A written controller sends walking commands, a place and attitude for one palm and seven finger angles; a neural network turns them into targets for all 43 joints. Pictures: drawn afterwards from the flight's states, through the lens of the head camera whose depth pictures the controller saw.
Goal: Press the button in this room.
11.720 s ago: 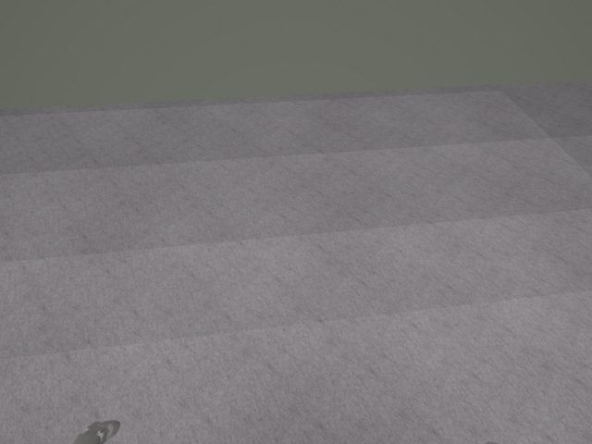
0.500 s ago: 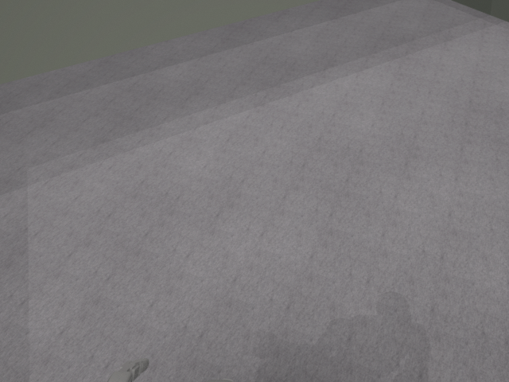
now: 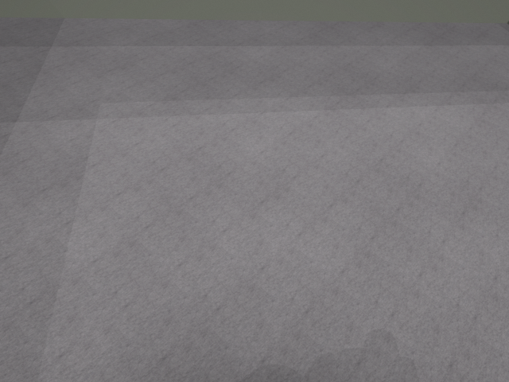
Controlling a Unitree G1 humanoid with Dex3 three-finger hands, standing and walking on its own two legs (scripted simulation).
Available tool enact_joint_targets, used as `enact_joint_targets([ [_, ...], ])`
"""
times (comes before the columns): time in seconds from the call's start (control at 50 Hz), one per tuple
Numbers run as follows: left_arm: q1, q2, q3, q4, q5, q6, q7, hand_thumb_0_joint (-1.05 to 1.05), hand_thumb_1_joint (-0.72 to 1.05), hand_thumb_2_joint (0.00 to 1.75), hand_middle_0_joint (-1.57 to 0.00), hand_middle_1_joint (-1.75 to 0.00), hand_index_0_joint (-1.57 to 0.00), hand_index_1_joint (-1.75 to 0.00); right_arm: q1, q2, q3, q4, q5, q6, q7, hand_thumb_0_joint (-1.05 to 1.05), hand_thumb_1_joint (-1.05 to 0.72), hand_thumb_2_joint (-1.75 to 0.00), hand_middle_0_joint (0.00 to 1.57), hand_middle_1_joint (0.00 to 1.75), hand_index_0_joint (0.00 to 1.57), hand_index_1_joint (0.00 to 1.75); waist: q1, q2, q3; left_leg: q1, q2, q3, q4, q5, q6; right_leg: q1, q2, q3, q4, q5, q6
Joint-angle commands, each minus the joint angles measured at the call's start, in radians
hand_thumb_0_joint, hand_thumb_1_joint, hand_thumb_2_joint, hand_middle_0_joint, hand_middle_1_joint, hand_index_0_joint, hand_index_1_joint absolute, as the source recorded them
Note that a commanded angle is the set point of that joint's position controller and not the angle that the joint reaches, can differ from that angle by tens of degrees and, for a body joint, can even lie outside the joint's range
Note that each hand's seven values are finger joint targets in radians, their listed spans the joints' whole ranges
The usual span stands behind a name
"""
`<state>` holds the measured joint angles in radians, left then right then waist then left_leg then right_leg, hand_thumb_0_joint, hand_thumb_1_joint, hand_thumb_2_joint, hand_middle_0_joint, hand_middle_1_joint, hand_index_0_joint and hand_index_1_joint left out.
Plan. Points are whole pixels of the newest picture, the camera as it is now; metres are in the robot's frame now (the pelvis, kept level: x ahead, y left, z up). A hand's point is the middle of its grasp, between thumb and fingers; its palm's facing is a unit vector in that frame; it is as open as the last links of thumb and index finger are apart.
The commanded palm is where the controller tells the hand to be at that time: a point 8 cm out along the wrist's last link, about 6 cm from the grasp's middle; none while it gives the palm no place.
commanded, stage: turn or walk to find it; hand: left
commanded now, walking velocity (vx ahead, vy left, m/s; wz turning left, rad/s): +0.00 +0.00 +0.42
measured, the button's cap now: out of the picture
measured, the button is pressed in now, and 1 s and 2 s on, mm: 0 0 0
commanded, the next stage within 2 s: none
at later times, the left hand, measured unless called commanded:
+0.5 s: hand out of the picture +0.05 +0.17 -0.14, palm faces +0.22 -0.93 -0.28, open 7.3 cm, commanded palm none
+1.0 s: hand out of the picture -0.11 +0.20 -0.17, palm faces +0.48 -0.84 -0.24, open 7.3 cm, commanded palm none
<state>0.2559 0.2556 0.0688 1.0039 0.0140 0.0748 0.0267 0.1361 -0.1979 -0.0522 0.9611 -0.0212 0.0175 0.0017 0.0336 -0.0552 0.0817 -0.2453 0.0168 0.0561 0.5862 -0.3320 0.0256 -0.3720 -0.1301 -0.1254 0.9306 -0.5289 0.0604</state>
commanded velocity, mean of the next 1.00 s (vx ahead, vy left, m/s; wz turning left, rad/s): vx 0.00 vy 0.00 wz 0.42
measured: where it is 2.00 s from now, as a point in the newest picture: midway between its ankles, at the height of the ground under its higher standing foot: outside the picture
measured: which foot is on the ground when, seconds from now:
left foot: down 0.00-0.40, up 0.42-0.84, down 0.86-1.00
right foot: up 0.00-0.36, down 0.38-0.86, up 0.88-1.00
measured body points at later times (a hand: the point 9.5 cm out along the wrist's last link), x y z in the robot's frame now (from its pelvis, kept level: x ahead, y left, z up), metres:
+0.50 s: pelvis -0.02 -0.04 +0.00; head +0.01 -0.08 +0.45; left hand +0.04 +0.21 -0.11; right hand +0.06 -0.29 -0.17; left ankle -0.05 +0.09 -0.67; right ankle +0.00 -0.14 -0.73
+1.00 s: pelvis -0.04 +0.00 +0.01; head -0.02 +0.03 +0.45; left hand -0.14 +0.25 -0.16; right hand +0.15 -0.19 -0.12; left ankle -0.10 +0.08 -0.73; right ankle -0.01 -0.14 -0.67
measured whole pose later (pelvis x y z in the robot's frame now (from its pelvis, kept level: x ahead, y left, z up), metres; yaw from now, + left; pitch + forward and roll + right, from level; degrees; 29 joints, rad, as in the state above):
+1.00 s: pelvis -0.04 +0.00 +0.01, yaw +25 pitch +0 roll -1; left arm 0.24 0.26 0.07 1.01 0.01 0.08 0.02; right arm 0.15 -0.19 -0.04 0.96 -0.02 0.02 -0.01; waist 0.03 -0.04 0.07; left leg -0.22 0.01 0.03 0.54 -0.31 0.03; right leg -0.42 -0.11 -0.10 1.03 -0.49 0.07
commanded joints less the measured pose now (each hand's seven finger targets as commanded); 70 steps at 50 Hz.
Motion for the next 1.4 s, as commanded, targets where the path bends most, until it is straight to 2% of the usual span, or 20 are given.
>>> enact_joint_targets([
  [0.0,-0.069,0.064,0.01,-0.098,0.001,-0.038,-0.014,0.0,0.9,0.9,-0.2,-0.3,-0.2,-0.3,0.048,-0.199,-0.033,-0.045,-0.001,-0.008,-0.024,0.0,-0.9,-0.9,0.2,0.3,0.2,0.3,-0.047,0.233,-0.064,0.114,0.242,-0.248,-0.243,0.567,0.122,-0.163,0.008,0.094,0.194,0.08,0.012],
  [0.24,-0.115,0.038,-0.002,-0.142,-0.006,-0.047,-0.006,0.0,0.9,0.9,-0.2,-0.3,-0.2,-0.3,0.088,-0.202,-0.051,-0.058,-0.007,-0.001,-0.016,0.0,-0.9,-0.9,0.2,0.3,0.2,0.3,-0.066,0.207,-0.097,0.103,0.216,-0.353,-0.221,0.534,0.147,-0.044,0.068,0.093,-0.116,0.075,0.02],
  [0.32,-0.016,0.049,0.003,-0.121,-0.01,-0.065,-0.004,0.0,0.9,0.9,-0.2,-0.3,-0.2,-0.3,0.055,-0.189,-0.055,-0.069,0.0,0.004,-0.012,0.0,-0.9,-0.9,0.2,0.3,0.2,0.3,-0.015,0.197,-0.133,-0.022,0.149,-0.355,-0.135,0.462,0.094,0.191,0.096,0.067,-0.434,0.28,0.007],
  [0.34,0.021,0.081,0.01,-0.113,-0.006,-0.074,0.0,0.0,0.9,0.9,-0.2,-0.3,-0.2,-0.3,0.06,-0.163,-0.052,-0.072,0.007,0.003,-0.009,0.0,-0.9,-0.9,0.2,0.3,0.2,0.3,0.002,0.122,-0.156,-0.106,0.099,-0.323,-0.073,0.329,0.047,0.316,0.043,0.111,-0.557,0.364,-0.003],
  [0.38,0.048,0.214,0.031,-0.124,0.011,-0.085,0.01,0.0,0.9,0.9,-0.2,-0.3,-0.2,-0.3,0.051,-0.099,-0.044,-0.105,0.01,0.007,-0.006,0.0,-0.9,-0.9,0.2,0.3,0.2,0.3,0.023,-0.226,-0.137,-0.337,-0.082,-0.123,0.328,-0.263,-0.056,0.344,-0.359,0.466,-0.646,0.541,-0.182],
  [0.4,0.016,0.191,0.023,-0.137,0.006,-0.078,0.01,0.0,0.9,0.9,-0.2,-0.3,-0.2,-0.3,0.043,-0.125,-0.055,-0.099,0.004,0.019,-0.003,0.0,-0.9,-0.9,0.2,0.3,0.2,0.3,0.01,-0.117,-0.1,-0.298,-0.049,-0.159,0.479,-0.236,-0.047,0.211,-0.344,0.399,-0.654,0.469,-0.219],
  [0.44,-0.097,0.133,0.019,-0.163,0.001,-0.081,0.009,0.0,0.9,0.9,-0.2,-0.3,-0.2,-0.3,0.096,-0.127,-0.062,-0.048,-0.003,0.041,0.006,0.0,-0.9,-0.9,0.2,0.3,0.2,0.3,-0.043,-0.134,-0.026,-0.306,-0.022,-0.165,0.624,-0.12,-0.055,0.102,-0.243,0.316,-0.705,0.236,-0.171],
  [0.54,-0.073,0.081,0.004,-0.152,0.002,-0.092,0.009,0.0,0.9,0.9,-0.2,-0.3,-0.2,-0.3,0.13,-0.109,-0.051,-0.015,-0.002,0.042,0.013,0.0,-0.9,-0.9,0.2,0.3,0.2,0.3,-0.047,-0.107,-0.043,-0.317,0.013,-0.107,0.634,-0.007,-0.093,0.198,-0.179,0.136,-0.643,0.436,-0.159],
  [0.72,0.042,0.147,0.025,-0.089,0.018,-0.08,0.005,0.0,0.9,0.9,-0.2,-0.3,-0.2,-0.3,0.012,-0.076,-0.022,-0.046,0.012,0.024,0.008,0.0,-0.9,-0.9,0.2,0.3,0.2,0.3,0.021,-0.144,-0.094,-0.188,0.019,-0.001,0.229,-0.139,-0.092,0.306,-0.235,0.087,-0.535,0.718,-0.208],
  [0.8,-0.001,0.153,0.03,-0.083,0.008,-0.069,0.002,0.0,0.9,0.9,-0.2,-0.3,-0.2,-0.3,0.096,-0.093,-0.021,-0.028,0.012,0.005,0.005,0.0,-0.9,-0.9,0.2,0.3,0.2,0.3,-0.035,-0.1,-0.143,0.024,0.007,0.034,-0.098,0.079,-0.071,0.24,-0.207,0.006,-0.392,0.667,-0.13],
  [0.82,0.0,0.13,0.025,-0.087,-0.002,-0.063,0.0,0.0,0.9,0.9,-0.2,-0.3,-0.2,-0.3,0.132,-0.136,-0.03,-0.021,0.011,-0.005,0.007,0.0,-0.9,-0.9,0.2,0.3,0.2,0.3,-0.06,0.01,-0.172,0.154,0.052,-0.029,-0.202,0.223,-0.051,0.144,-0.163,-0.035,-0.276,0.559,-0.077],
  [0.84,0.005,0.065,0.015,-0.118,-0.009,-0.056,-0.005,0.0,0.9,0.9,-0.2,-0.3,-0.2,-0.3,0.161,-0.234,-0.052,-0.025,0.002,-0.014,0.002,0.0,-0.9,-0.9,0.2,0.3,0.2,0.3,-0.075,0.303,-0.17,0.278,0.287,-0.344,-0.245,0.504,0.046,-0.114,-0.031,-0.077,-0.084,0.137,0.0],
  [0.86,-0.057,0.043,-0.006,-0.142,-0.001,-0.047,-0.004,0.0,0.9,0.9,-0.2,-0.3,-0.2,-0.3,0.198,-0.283,-0.061,-0.016,0.007,-0.003,-0.003,0.0,-0.9,-0.9,0.2,0.3,0.2,0.3,-0.098,0.34,-0.149,0.225,0.387,-0.395,-0.256,0.67,0.128,-0.158,0.009,-0.005,0.056,-0.119,0.012],
  [1.0,-0.062,0.06,0.007,-0.089,0.0,-0.043,-0.017,0.0,0.9,0.9,-0.2,-0.3,-0.2,-0.3,0.066,-0.194,-0.032,-0.043,0.003,-0.016,-0.025,0.0,-0.9,-0.9,0.2,0.3,0.2,0.3,-0.043,0.189,-0.083,0.149,0.215,-0.234,-0.237,0.63,0.118,-0.161,0.023,0.092,0.176,0.118,0.023],
  [1.16,-0.135,0.043,-0.004,-0.14,-0.006,-0.047,-0.008,0.0,0.9,0.9,-0.2,-0.3,-0.2,-0.3,0.103,-0.206,-0.05,-0.047,-0.004,-0.005,-0.018,0.0,-0.9,-0.9,0.2,0.3,0.2,0.3,-0.071,0.209,-0.106,0.152,0.217,-0.332,-0.203,0.633,0.146,-0.085,0.062,0.094,-0.069,0.07,0.029],
  [1.26,-0.027,0.056,0.002,-0.12,-0.01,-0.066,-0.006,0.0,0.9,0.9,-0.2,-0.3,-0.2,-0.3,0.054,-0.197,-0.056,-0.064,0.0,0.003,-0.013,0.0,-0.9,-0.9,0.2,0.3,0.2,0.3,-0.013,0.195,-0.131,-0.011,0.147,-0.351,-0.116,0.508,0.087,0.191,0.097,0.066,-0.437,0.294,0.01],
  [1.28,0.016,0.088,0.009,-0.112,-0.005,-0.077,-0.002,0.0,0.9,0.9,-0.2,-0.3,-0.2,-0.3,0.057,-0.169,-0.053,-0.069,0.007,0.001,-0.01,0.0,-0.9,-0.9,0.2,0.3,0.2,0.3,0.007,0.118,-0.158,-0.097,0.094,-0.317,-0.049,0.352,0.039,0.321,0.037,0.112,-0.555,0.387,0.002],
  [1.3,0.045,0.174,0.026,-0.109,0.011,-0.088,0.007,0.0,0.9,0.9,-0.2,-0.3,-0.2,-0.3,0.077,-0.099,-0.042,-0.084,0.016,-0.001,-0.004,0.0,-0.9,-0.9,0.2,0.3,0.2,0.3,0.015,-0.136,-0.186,-0.269,-0.029,-0.177,0.138,0.03,-0.031,0.452,-0.196,0.329,-0.608,0.473,-0.069],
  [1.32,0.047,0.218,0.031,-0.12,0.011,-0.086,0.008,0.0,0.9,0.9,-0.2,-0.3,-0.2,-0.3,0.042,-0.106,-0.046,-0.106,0.011,0.005,-0.007,0.0,-0.9,-0.9,0.2,0.3,0.2,0.3,0.028,-0.233,-0.139,-0.317,-0.079,-0.123,0.347,-0.276,-0.055,0.335,-0.362,0.47,-0.632,0.58,-0.188],
  [1.38,-0.093,0.135,0.021,-0.159,0.003,-0.08,0.012,0.0,0.9,0.9,-0.2,-0.3,-0.2,-0.3,0.079,-0.129,-0.06,-0.057,-0.001,0.036,0.003,0.0,-0.9,-0.9,0.2,0.3,0.2,0.3,-0.033,-0.116,-0.044,-0.3,-0.013,-0.159,0.627,-0.142,-0.053,0.139,-0.256,0.325,-0.673,0.329,-0.193],
])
